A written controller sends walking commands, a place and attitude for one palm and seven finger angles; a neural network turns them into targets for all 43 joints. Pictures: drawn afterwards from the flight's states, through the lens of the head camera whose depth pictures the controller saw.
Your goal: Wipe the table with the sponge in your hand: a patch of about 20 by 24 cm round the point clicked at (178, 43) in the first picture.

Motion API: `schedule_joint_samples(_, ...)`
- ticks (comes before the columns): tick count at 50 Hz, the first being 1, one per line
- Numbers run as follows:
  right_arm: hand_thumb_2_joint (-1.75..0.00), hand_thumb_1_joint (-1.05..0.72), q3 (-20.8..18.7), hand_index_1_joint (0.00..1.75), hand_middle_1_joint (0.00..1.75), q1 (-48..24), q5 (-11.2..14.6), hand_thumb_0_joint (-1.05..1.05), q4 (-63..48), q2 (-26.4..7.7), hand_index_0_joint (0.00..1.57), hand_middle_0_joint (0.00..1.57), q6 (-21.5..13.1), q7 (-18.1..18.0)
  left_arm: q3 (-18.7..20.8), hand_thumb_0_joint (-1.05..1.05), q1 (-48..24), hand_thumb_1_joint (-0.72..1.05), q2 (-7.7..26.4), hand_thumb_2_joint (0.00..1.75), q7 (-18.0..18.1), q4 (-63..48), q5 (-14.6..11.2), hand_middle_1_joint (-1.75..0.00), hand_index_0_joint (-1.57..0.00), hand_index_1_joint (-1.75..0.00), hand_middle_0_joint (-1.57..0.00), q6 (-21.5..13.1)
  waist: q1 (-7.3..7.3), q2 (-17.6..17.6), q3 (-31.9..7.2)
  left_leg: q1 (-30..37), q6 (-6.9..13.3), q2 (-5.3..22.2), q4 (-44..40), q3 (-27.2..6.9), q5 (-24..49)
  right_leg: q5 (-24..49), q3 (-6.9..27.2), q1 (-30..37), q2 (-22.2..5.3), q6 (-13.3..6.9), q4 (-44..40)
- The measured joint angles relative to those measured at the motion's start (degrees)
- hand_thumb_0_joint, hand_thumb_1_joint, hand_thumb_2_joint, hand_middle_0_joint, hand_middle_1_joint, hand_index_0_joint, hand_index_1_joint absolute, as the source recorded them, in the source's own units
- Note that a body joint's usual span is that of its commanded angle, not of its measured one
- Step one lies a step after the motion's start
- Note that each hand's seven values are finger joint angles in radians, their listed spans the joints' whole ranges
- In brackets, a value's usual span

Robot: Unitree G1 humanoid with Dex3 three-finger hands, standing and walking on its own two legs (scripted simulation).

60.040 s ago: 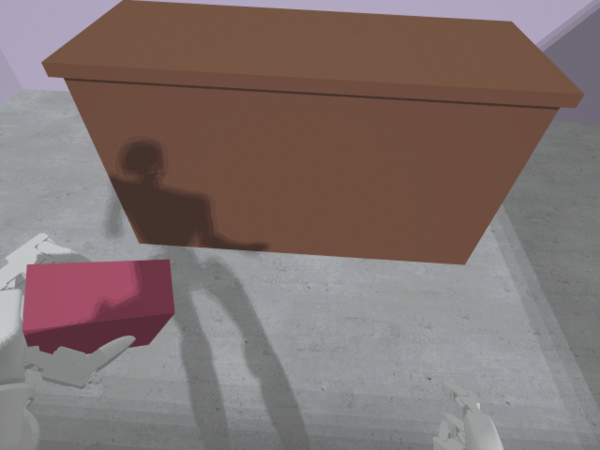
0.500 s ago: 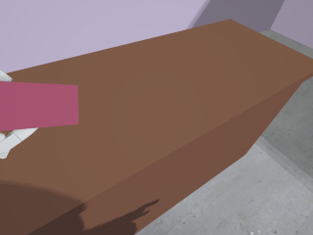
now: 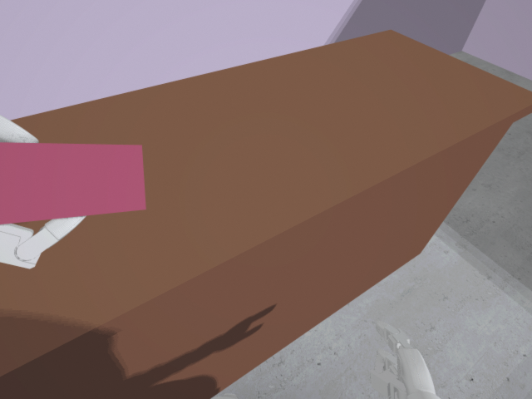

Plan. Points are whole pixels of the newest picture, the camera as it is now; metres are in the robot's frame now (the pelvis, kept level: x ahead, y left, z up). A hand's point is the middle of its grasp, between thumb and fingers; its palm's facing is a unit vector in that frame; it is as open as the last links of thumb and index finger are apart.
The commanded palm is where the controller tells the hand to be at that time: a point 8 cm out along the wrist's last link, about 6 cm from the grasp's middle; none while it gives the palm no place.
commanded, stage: step back with the hand held close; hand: left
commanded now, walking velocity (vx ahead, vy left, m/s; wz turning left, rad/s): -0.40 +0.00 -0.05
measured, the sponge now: (78, 178) +0.25 +0.20 +0.27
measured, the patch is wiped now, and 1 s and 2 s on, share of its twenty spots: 0.90 0.90 0.90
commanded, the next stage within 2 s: stop stepping back and stand still in 0.34 s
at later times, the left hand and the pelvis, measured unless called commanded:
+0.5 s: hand out of the picture +0.07 +0.18 +0.30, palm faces +0.40 -0.85 -0.33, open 9.7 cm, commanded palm +0.02 +0.26 +0.30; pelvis -0.15 -0.02 -0.01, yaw -2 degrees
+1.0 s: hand out of the picture -0.06 +0.18 +0.29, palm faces +0.51 -0.80 -0.33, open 9.7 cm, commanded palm -0.11 +0.24 +0.30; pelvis -0.26 -0.04 -0.01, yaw +2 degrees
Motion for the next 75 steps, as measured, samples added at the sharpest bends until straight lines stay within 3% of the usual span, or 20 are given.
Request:
schedule_joint_samples(5, -0.9, -0.9, -1.82, 0.3, 0.3, -0.81, 0.24, 0.01, -0.38, -0.9, 0.2, 0.2, 1.23, -0.87, -1.14, -0.01, 6.69, -0.51, 2.42, 1.07, -1.08, -9.11, -0.43, -1.39, -0.81, -1.34, -0.74, -1.85, -1.87, -3.11, 0.49, 2.54, -0.57, 1.07, 2.25, 1.96, -0.73, -1.91, -0.68, -4.63, -2.08, 0.58, 5.53)
schedule_joint_samples(7, -0.9, -0.9, -2.83, 0.3, 0.3, -1.2, -0.04, 0.01, 0.06, -0.96, 0.2, 0.2, 1.02, -1.38, 0.67, -0.01, 6.18, -0.51, 4.33, 1.07, -0.75, -10.09, -0.54, -1.39, -0.81, -1.34, -0.74, -3.05, -0.86, -5.25, 1.8, 1.86, 0.82, -0.11, 1.18, 3.27, 0.4, -4.07, 0.26, -7.29, -3.34, 0.72, 9.28)
schedule_joint_samples(10, -0.9, -0.9, -3.68, 0.3, 0.3, -1.2, -0.81, 0.01, 1.21, -0.56, 0.2, 0.2, -0.92, -1.37, 3.28, -0.01, 2.7, -0.52, 5.56, 1.07, 0.37, -7.41, -0.71, -1.39, -0.82, -1.34, -0.74, -3.58, 1.16, -5.47, 3.52, 2.2, 1.4, 0.61, -1.53, 4.38, 3.54, -14.9, 2.89, -11.45, -1.3, 0.64, 23.34)
schedule_joint_samples(13, -0.9, -0.9, -3.45, 0.3, 0.3, -0.41, -0.34, 0.01, 2.27, 0.23, 0.2, 0.2, -2.28, -0.44, 4.15, -0.01, -2.12, -0.52, 5.21, 1.07, 1.15, -2.71, -0.27, -1.39, -0.82, -1.34, -0.74, -2.52, 1.65, -4.43, 4.15, 3.58, 1.03, 1.97, -5.27, 4.17, 7.0, -15.45, 3.11, -11.64, 0.18, 1.36, 30.2)
schedule_joint_samples(21, -0.9, -0.9, -0.86, 0.3, 0.3, 2.52, -0.06, 0.01, -0.32, 0.46, 0.2, 0.2, -2.7, 0.61, 2.04, -0.01, -1.68, -0.51, 1.84, 1.07, 0.73, -1.99, -1.2, -1.4, -0.81, -1.35, -0.73, 0.82, -0.79, -1.99, 1.7, 0.48, -0.81, 4.0, -8.59, 3.82, 12.79, -9.94, -1.29, 1.09, -1.83, -0.57, 9.32)
schedule_joint_samples(23, -0.9, -0.9, -1.06, 0.3, 0.3, 1.99, -0.08, 0.01, -0.14, -0.35, 0.2, 0.2, -2.52, 0.54, 1.28, -0.01, -0.36, -0.51, 2.07, 1.07, -0.08, -3.45, -1.07, -1.4, -0.81, -1.35, -0.73, -0.42, -0.84, -0.85, 2.36, -3.81, -2.4, 4.28, -0.11, 3.09, 4.26, -6.08, -2.27, 3.12, -1.63, -1.91, 4.04)
schedule_joint_samples(25, -0.9, -0.9, -1.79, 0.3, 0.3, 1.84, 0.61, 0.01, 2.26, -1.11, 0.2, 0.2, -1.7, 0.39, -1.02, -0.01, 1.66, -0.51, 1.69, 1.07, -1.17, -4.93, -1.02, -1.4, -0.81, -1.34, -0.73, -1.87, -1.19, 0.0, 2.78, -7.98, -3.77, 2.28, 18.73, 1.38, -5.21, -5.41, -2.94, 2.62, -1.32, -1.57, 4.9)
schedule_joint_samples(28, -0.9, -0.9, -2.07, 0.3, 0.3, 3.19, 1.39, 0.01, 3.65, -0.29, 0.2, 0.2, 1.09, 0.06, -0.46, -0.01, 5.37, -0.52, 3.46, 1.07, -1.98, -6.4, -1.54, -1.39, -0.81, -1.34, -0.74, -2.37, -1.26, -3.52, 0.9, -6.86, -3.25, 0.67, 33.77, 3.42, -6.24, -3.57, -1.43, 1.53, -3.02, -1.1, 3.87)
schedule_joint_samples(31, -0.9, -0.9, -1.97, 0.3, 0.3, 5.4, 1.21, 0.02, 2.56, -0.59, 0.2, 0.2, 2.34, -0.87, 0.63, -0.01, 3.38, -0.52, 5.52, 1.07, -0.94, -3.64, -0.74, -1.39, -0.82, -1.34, -0.74, -1.52, -1.68, -5.84, -1.64, 2.45, -1.33, 2.13, 20.98, 4.99, -7.36, -1.88, -1.21, -1.42, -4.84, -0.93, 3.87)
schedule_joint_samples(34, -0.9, -0.9, -2.63, 0.3, 0.3, 6.26, 0.92, 0.02, 0.93, -3.61, 0.2, 0.2, 1.25, -1.64, 2.08, -0.01, -0.64, -0.52, 6.08, 1.07, 0.54, 0.17, -0.61, -1.39, -0.82, -1.34, -0.74, -0.68, -2.78, -3.48, -3.02, 13.25, -0.78, 3.95, -0.84, 3.69, -9.25, -2.46, -2.88, -6.78, -5.31, -0.23, 8.55)
schedule_joint_samples(36, -0.9, -0.9, -3.37, 0.3, 0.3, 4.8, 1.01, 0.02, 2.08, -2.92, 0.2, 0.2, 0.84, -1.62, 3.95, -0.01, -1.08, -0.52, 6.45, 1.07, 0.99, 2.51, -0.76, -1.39, -0.82, -1.34, -0.74, -0.26, -2.59, -5.82, -1.69, 12.95, -2.45, 1.84, -0.6, 5.27, -9.83, -7.13, -0.29, -9.8, -6.02, 0.14, 15.17)
schedule_joint_samples(40, -0.9, -0.9, -3.24, 0.3, 0.3, 6.43, 0.83, 0.02, 3.54, -1.56, 0.2, 0.2, -1.59, 0.02, 3.49, -0.01, 1.99, -0.52, 3.29, 1.07, 0.76, 4.63, 0.02, -1.39, -0.81, -1.34, -0.74, 0.73, -2.36, -5.75, -2.91, 13.18, -2.14, 1.32, -1.91, 5.78, -5.41, -11.63, 0.22, -12.08, -3.46, 0.02, 26.33)
schedule_joint_samples(44, -0.9, -0.9, -1.73, 0.3, 0.3, 8.55, 0.36, 0.01, 3.81, -1.54, 0.2, 0.2, -2.53, 0.83, 0.88, -0.01, 3.42, -0.51, 1.68, 1.07, -0.12, 3.94, 0.62, -1.4, -0.81, -1.35, -0.74, 0.16, -1.45, -3.61, -3.07, 10.93, -1.22, 2.96, 1.87, 4.36, -8.21, -7.19, -2.99, -3.98, -2.85, -1.32, 10.41)
schedule_joint_samples(46, -0.9, -0.9, -1.78, 0.3, 0.3, 7.31, 0.27, 0.01, 4.98, -2.19, 0.2, 0.2, -1.83, 0.86, -1.04, -0.01, 1.5, -0.52, 1.07, 1.07, -1.03, 3.35, 0.99, -1.4, -0.81, -1.34, -0.74, -0.07, -0.76, -1.67, -1.3, 5.94, 0.04, 3.29, 14.01, 2.41, -12.52, -4.26, -5.35, -4.52, -1.79, -4.56, 10.9)
schedule_joint_samples(49, -0.9, -0.9, -1.93, 0.3, 0.3, 5.28, 0.18, 0.02, 7.85, -1.9, 0.2, 0.2, -0.41, 0.88, -2.03, -0.01, 1.36, -0.52, 0.22, 1.07, -1.91, 1.95, 0.55, -1.39, -0.81, -1.34, -0.74, -0.97, 0.05, -1.92, -1.32, 1.38, 0.75, 2.1, 25.55, 2.83, -8.45, -2.58, -6.04, -4.58, -1.56, -6.14, 8.91)
schedule_joint_samples(55, -0.9, -0.9, -0.91, 0.3, 0.3, 5.27, -0.38, 0.02, 4.38, -1.22, 0.2, 0.2, -1.12, -1.53, -0.19, -0.01, 1.63, -0.52, 2.27, 1.07, 0.43, 1.46, -0.54, -1.39, -0.82, -1.34, -0.74, -1.08, -0.43, -3.4, -3.4, 13.1, 2.2, 2.66, -3.78, 7.66, -8.42, -6.1, -6.32, -5.89, -2.82, -4.52, 7.15)
schedule_joint_samples(60, -0.9, -0.9, -1.22, 0.3, 0.3, 5.05, 0.48, 0.02, 2.98, -0.48, 0.2, 0.2, -2.95, -0.94, 0.32, -0.01, -0.53, -0.52, 2.76, 1.07, 1.31, 7.86, 0.28, -1.39, -0.81, -1.34, -0.74, 0.13, -1.15, -3.52, -3.69, 14.31, -0.23, 1.8, -5.25, 7.97, -2.54, -12.33, -1.59, -9.78, -2.76, -0.64, 25.05)
schedule_joint_samples(64, -0.9, -0.9, -0.72, 0.3, 0.3, 6.01, -0.04, 0.01, 1.92, -0.89, 0.2, 0.2, -2.41, -0.49, 0.14, -0.01, 1.54, -0.52, 3.0, 1.07, 0.95, 8.5, 0.33, -1.4, -0.81, -1.35, -0.74, 1.34, -1.46, -2.24, -3.64, 11.58, -0.46, 3.01, -0.09, 6.24, -6.75, -7.12, -1.74, -2.7, -3.97, -1.38, 7.69)
schedule_joint_samples(68, -0.9, -0.9, -2.36, 0.3, 0.3, 4.07, 0.13, 0.01, 4.71, -2.89, 0.2, 0.2, -1.05, 0.49, -2.36, -0.01, 5.33, -0.52, -1.1, 1.07, -0.72, 3.06, 0.09, -1.4, -0.81, -1.35, -0.74, 0.08, -0.62, -0.13, -0.32, 4.85, 0.18, 2.43, 16.4, 2.41, -6.89, -2.34, -4.42, -1.85, -2.16, -4.48, 5.98)
schedule_joint_samples(75, -0.9, -0.9, -3.93, 0.3, 0.3, 5.07, -0.17, 0.02, 3.31, -4.29, 0.2, 0.2, -1.66, -1.07, -0.17, -0.01, 9.11, -0.52, 1.82, 1.07, 1.3, -3.18, -0.12, -1.39, -0.82, -1.34, -0.74, -3.54, 0.52, -1.59, 0.97, 13.79, 0.88, 2.87, -7.64, 4.21, -1.16, -1.3, -4.34, -0.37, -2.98, -3.89, 2.77)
